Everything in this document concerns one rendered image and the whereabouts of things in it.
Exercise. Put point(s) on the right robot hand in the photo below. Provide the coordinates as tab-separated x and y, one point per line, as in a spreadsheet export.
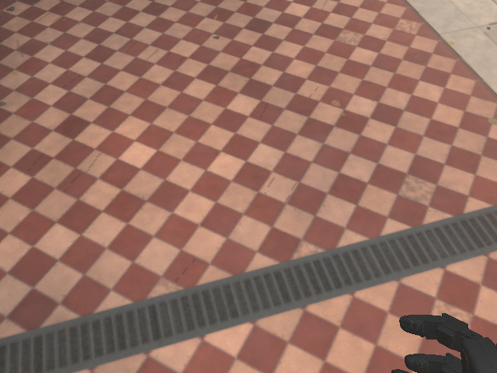
478	354

